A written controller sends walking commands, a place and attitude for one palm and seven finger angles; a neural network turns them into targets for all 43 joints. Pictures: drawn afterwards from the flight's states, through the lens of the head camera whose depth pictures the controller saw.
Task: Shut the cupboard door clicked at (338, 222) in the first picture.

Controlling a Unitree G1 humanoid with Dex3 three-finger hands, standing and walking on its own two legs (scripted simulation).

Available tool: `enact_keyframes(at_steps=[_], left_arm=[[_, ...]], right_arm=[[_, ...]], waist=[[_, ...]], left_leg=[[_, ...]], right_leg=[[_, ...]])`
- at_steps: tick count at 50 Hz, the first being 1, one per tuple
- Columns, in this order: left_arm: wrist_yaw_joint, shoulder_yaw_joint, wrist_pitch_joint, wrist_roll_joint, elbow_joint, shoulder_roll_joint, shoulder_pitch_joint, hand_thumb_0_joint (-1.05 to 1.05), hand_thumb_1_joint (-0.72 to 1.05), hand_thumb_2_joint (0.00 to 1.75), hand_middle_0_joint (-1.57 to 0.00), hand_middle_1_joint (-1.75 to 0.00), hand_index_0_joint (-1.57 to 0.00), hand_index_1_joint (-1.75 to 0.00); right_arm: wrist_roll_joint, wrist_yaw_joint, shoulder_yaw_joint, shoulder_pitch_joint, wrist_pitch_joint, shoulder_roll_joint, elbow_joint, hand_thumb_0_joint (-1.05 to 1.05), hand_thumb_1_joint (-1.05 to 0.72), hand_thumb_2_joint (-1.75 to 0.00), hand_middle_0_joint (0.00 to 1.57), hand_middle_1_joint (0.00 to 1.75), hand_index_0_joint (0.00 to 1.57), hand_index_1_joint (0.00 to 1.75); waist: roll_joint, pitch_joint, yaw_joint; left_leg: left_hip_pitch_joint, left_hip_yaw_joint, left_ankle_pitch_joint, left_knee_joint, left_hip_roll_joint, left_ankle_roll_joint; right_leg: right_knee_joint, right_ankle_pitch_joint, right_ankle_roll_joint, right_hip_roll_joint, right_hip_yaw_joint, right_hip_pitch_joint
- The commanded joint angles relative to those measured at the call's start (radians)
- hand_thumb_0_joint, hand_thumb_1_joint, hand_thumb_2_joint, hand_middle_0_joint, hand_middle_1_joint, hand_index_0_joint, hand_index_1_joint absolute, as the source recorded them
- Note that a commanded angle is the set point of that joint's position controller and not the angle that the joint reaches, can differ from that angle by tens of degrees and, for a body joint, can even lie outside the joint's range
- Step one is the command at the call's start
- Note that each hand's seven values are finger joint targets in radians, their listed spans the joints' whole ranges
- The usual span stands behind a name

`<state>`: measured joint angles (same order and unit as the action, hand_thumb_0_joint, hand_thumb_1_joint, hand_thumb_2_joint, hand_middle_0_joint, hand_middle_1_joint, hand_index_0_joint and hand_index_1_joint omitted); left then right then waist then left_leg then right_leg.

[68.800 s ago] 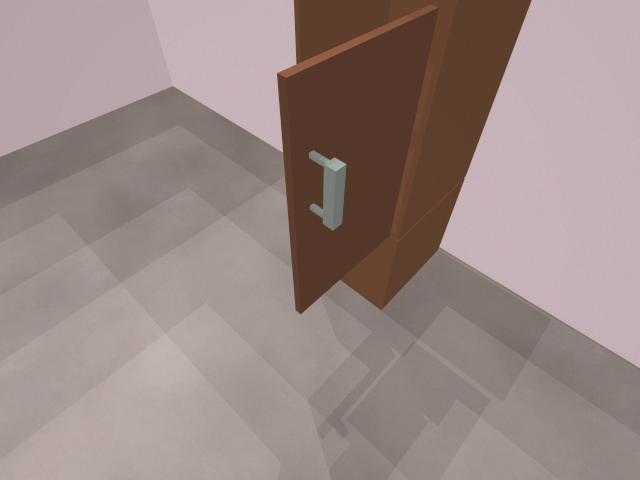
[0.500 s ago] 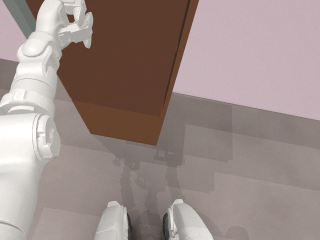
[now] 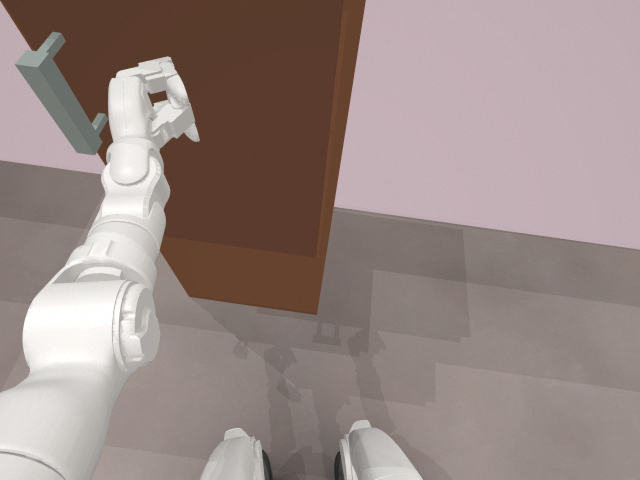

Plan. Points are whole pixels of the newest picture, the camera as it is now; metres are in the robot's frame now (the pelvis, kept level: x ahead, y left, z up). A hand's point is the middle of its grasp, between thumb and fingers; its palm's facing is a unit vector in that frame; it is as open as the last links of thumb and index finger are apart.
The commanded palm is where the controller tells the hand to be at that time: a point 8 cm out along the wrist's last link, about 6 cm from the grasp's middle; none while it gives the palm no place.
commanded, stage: pull the fist back off the door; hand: left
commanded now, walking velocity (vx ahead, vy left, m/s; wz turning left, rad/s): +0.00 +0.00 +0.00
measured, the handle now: (72, 96) +0.58 +0.24 +0.11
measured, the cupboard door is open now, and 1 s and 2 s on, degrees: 0 0 0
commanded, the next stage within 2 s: draw the hand back to the body in 0.28 s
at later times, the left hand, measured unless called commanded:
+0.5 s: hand (177, 133) +0.50 +0.11 +0.12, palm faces +0.06 -1.00 -0.02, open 3.1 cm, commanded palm +0.45 +0.17 +0.13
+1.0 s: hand (78, 208) +0.37 +0.17 +0.17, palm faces +0.14 -0.98 -0.16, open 3.1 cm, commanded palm +0.33 +0.22 +0.18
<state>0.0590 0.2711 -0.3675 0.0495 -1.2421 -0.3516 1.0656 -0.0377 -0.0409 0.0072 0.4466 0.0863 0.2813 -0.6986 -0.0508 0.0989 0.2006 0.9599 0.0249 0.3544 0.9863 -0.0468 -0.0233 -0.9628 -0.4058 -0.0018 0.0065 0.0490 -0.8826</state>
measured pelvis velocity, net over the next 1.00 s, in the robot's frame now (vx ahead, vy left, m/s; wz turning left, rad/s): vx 0.06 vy -0.02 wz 0.01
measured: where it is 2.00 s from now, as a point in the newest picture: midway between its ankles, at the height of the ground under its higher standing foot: outside the picture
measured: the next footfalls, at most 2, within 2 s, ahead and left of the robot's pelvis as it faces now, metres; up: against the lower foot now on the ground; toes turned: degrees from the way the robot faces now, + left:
none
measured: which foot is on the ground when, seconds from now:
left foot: down 0.00-1.00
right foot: down 0.00-1.00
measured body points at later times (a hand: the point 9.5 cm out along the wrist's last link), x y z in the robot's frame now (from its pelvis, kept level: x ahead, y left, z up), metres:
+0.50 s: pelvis +0.06 -0.02 +0.03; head +0.12 -0.04 +0.48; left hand +0.49 +0.16 +0.13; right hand +0.15 -0.28 -0.09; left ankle +0.06 +0.11 -0.67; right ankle +0.03 -0.12 -0.67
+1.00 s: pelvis +0.06 -0.02 +0.05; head +0.05 -0.04 +0.50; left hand +0.36 +0.23 +0.18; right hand +0.24 -0.25 -0.03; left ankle +0.06 +0.11 -0.67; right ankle +0.03 -0.12 -0.67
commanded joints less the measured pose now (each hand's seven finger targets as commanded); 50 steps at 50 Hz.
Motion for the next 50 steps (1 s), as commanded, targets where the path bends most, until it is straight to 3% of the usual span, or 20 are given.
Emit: enact_keyframes(at_steps=[1,2,8,10,13,14,16,18,20,22,24,27,30,32,34,40,45,46,47,50], left_arm=[[-0.008,-0.008,-0.07,0.002,0.266,-0.125,0.419,0.0,0.9,0.9,-1.3,-1.5,-1.3,-1.5],[-0.01,0.007,-0.073,0.001,0.287,-0.14,0.39,0.0,0.9,0.9,-1.3,-1.5,-1.3,-1.5],[-0.025,0.007,-0.088,0.041,0.425,-0.087,0.218,0.0,0.9,0.9,-1.3,-1.5,-1.3,-1.5],[-0.025,0.031,-0.098,0.047,0.507,-0.106,0.11,0.0,0.9,0.9,-1.3,-1.5,-1.3,-1.5],[-0.03,0.012,-0.093,0.044,0.556,-0.088,0.05,0.0,0.9,0.9,-1.3,-1.5,-1.3,-1.5],[-0.036,-0.02,-0.085,0.044,0.564,-0.055,0.048,0.0,0.9,0.9,-1.3,-1.5,-1.3,-1.5],[-0.041,-0.011,-0.074,0.053,0.581,-0.06,0.04,0.0,0.9,0.9,-1.3,-1.5,-1.3,-1.5],[-0.056,-0.013,-0.066,0.065,0.608,-0.058,-0.003,0.0,0.9,0.9,-1.3,-1.5,-1.3,-1.5],[-0.071,-0.054,-0.055,0.074,0.624,-0.015,0.0,0.0,0.9,0.9,-1.3,-1.5,-1.3,-1.5],[-0.086,0.003,-0.044,0.088,0.658,-0.072,-0.113,0.0,0.9,0.9,-1.3,-1.5,-1.3,-1.5],[-0.113,-0.024,-0.031,0.1,0.743,-0.044,-0.204,0.0,0.9,0.9,-1.3,-1.5,-1.3,-1.5],[-0.14,-0.028,0.004,0.128,0.82,-0.044,-0.304,0.0,0.9,0.9,-1.3,-1.5,-1.3,-1.5],[-0.161,-0.064,0.042,0.149,0.913,-0.015,-0.343,0.0,0.9,0.9,-1.3,-1.5,-1.3,-1.5],[-0.17,-0.051,0.063,0.16,0.952,-0.031,-0.388,0.0,0.9,0.9,-1.3,-1.5,-1.3,-1.5],[-0.182,-0.078,0.078,0.165,1.023,-0.01,-0.403,0.0,0.9,0.9,-1.3,-1.5,-1.3,-1.5],[-0.206,-0.022,0.132,0.193,1.118,-0.071,-0.556,0.0,0.9,0.9,-1.3,-1.5,-1.3,-1.5],[-0.235,-0.01,0.192,0.214,1.19,-0.081,-0.625,0.0,0.9,0.9,-1.16,-1.35,-1.16,-1.35],[-0.138,-0.057,0.186,0.105,1.284,-0.119,-0.652,0.0,0.9,0.9,-1.13,-1.32,-1.13,-1.32],[-0.092,-0.07,0.206,0.095,1.287,-0.073,-0.741,0.0,0.9,0.9,-1.11,-1.29,-1.11,-1.29],[-0.02,-0.069,0.237,0.062,1.353,-0.088,-0.824,0.0,0.9,0.9,-1.02,-1.2,-1.02,-1.2]], right_arm=[[0.007,0.01,-0.068,0.116,-0.004,0.164,0.085,0.0,-0.9,-0.9,0.2,0.3,0.2,0.3],[0.009,0.011,-0.071,0.115,-0.014,0.163,0.088,0.0,-0.9,-0.9,0.2,0.3,0.2,0.3],[0.022,0.016,-0.076,0.08,-0.049,0.138,0.122,0.0,-0.9,-0.9,0.2,0.3,0.2,0.3],[0.026,0.017,-0.08,0.069,-0.055,0.134,0.139,0.0,-0.9,-0.9,0.2,0.3,0.2,0.3],[0.033,0.018,-0.081,0.05,-0.065,0.12,0.137,0.0,-0.9,-0.9,0.2,0.3,0.2,0.3],[0.035,0.018,-0.08,0.039,-0.066,0.114,0.139,0.0,-0.9,-0.9,0.2,0.3,0.2,0.3],[0.041,0.023,-0.083,0.03,-0.068,0.116,0.136,0.0,-0.9,-0.9,0.2,0.3,0.2,0.3],[0.044,0.027,-0.081,0.014,-0.07,0.112,0.143,0.0,-0.9,-0.9,0.2,0.3,0.2,0.3],[0.046,0.03,-0.079,0.004,-0.068,0.106,0.144,0.0,-0.9,-0.9,0.2,0.3,0.2,0.3],[0.05,0.034,-0.08,-0.018,-0.071,0.109,0.158,0.0,-0.9,-0.9,0.2,0.3,0.2,0.3],[0.059,0.035,-0.075,-0.053,-0.071,0.1,0.188,0.0,-0.9,-0.9,0.2,0.3,0.2,0.3],[0.07,0.044,-0.07,-0.089,-0.072,0.098,0.208,0.0,-0.9,-0.9,0.2,0.3,0.2,0.3],[0.081,0.054,-0.063,-0.129,-0.067,0.098,0.229,0.0,-0.9,-0.9,0.2,0.3,0.2,0.3],[0.085,0.064,-0.061,-0.157,-0.063,0.096,0.228,0.0,-0.9,-0.9,0.2,0.3,0.2,0.3],[0.089,0.07,-0.056,-0.185,-0.055,0.09,0.235,0.0,-0.9,-0.9,0.2,0.3,0.2,0.3],[0.093,0.089,-0.04,-0.254,-0.032,0.095,0.253,0.0,-0.9,-0.9,0.2,0.3,0.2,0.3],[0.102,0.104,-0.022,-0.312,-0.011,0.088,0.269,0.0,-0.9,-0.9,0.2,0.3,0.2,0.3],[0.093,0.116,-0.024,-0.34,-0.023,0.057,0.276,0.0,-0.9,-0.9,0.2,0.3,0.2,0.3],[0.089,0.122,-0.023,-0.339,-0.028,0.057,0.274,0.0,-0.9,-0.9,0.2,0.3,0.2,0.3],[0.082,0.131,-0.018,-0.355,-0.037,0.062,0.269,0.0,-0.9,-0.9,0.2,0.3,0.2,0.3]], waist=[[-0.029,0.426,0.004],[-0.017,0.44,-0.01],[0.018,0.446,-0.054],[0.012,0.484,-0.087],[0.044,0.44,-0.086],[0.034,0.412,-0.078],[0.057,0.403,-0.076],[0.056,0.418,-0.09],[0.049,0.393,-0.081],[0.055,0.429,-0.123],[0.041,0.444,-0.145],[0.081,0.395,-0.15],[0.081,0.337,-0.148],[0.083,0.317,-0.155],[0.048,0.298,-0.157],[0.086,0.238,-0.187],[0.051,0.177,-0.198],[0.054,0.139,-0.213],[0.033,0.115,-0.204],[0.089,0.086,-0.208]], left_leg=[[-0.452,-0.079,-0.017,-0.157,0.024,-0.001],[-0.459,-0.075,-0.049,-0.155,0.023,-0.001],[-0.499,-0.03,-0.217,-0.163,0.036,-0.005],[-0.528,-0.016,-0.301,-0.16,0.04,-0.006],[-0.517,-0.002,-0.352,-0.161,0.043,-0.01],[-0.517,0.002,-0.343,-0.166,0.045,-0.009],[-0.535,0.005,-0.36,-0.166,0.045,-0.012],[-0.535,0.01,-0.37,-0.173,0.051,-0.01],[-0.554,0.014,-0.388,-0.172,0.053,-0.012],[-0.566,0.016,-0.413,-0.184,0.056,-0.012],[-0.58,0.024,-0.428,-0.203,0.061,-0.012],[-0.588,0.028,-0.409,-0.23,0.059,-0.016],[-0.617,0.027,-0.389,-0.258,0.061,-0.019],[-0.633,0.023,-0.363,-0.277,0.06,-0.018],[-0.67,0.019,-0.365,-0.291,0.058,-0.018],[-0.681,0.01,-0.315,-0.336,0.058,-0.019],[-0.703,0.004,-0.253,-0.373,0.057,-0.018],[-0.736,0.013,-0.236,-0.424,0.054,-0.013],[-0.751,0.014,-0.226,-0.441,0.048,-0.012],[-0.787,0.008,-0.223,-0.493,0.04,-0.016]], right_leg=[[0.191,0.067,-0.013,0.037,-0.007,0.098],[0.191,0.09,-0.014,0.039,-0.008,0.125],[0.203,0.297,-0.01,0.047,-0.017,0.271],[0.192,0.401,-0.012,0.049,-0.022,0.34],[0.196,0.511,-0.003,0.043,-0.032,0.383],[0.203,0.52,-0.001,0.041,-0.034,0.38],[0.209,0.551,0.002,0.04,-0.037,0.387],[0.212,0.594,0.003,0.034,-0.045,0.431],[0.216,0.62,0.004,0.032,-0.043,0.43],[0.215,0.676,0.003,0.027,-0.047,0.494],[0.222,0.717,0.003,0.021,-0.047,0.547],[0.248,0.744,0.014,0.013,-0.048,0.577],[0.281,0.699,0.014,0.012,-0.041,0.58],[0.299,0.67,0.016,0.008,-0.042,0.584],[0.313,0.629,0.008,0.012,-0.036,0.572],[0.354,0.544,0.007,0.006,-0.034,0.603],[0.397,0.422,0.001,0.006,-0.032,0.589],[0.462,0.4,0.005,-0.023,-0.069,0.592],[0.476,0.376,0.005,-0.023,-0.061,0.602],[0.52,0.328,0.0,-0.012,-0.043,0.643]])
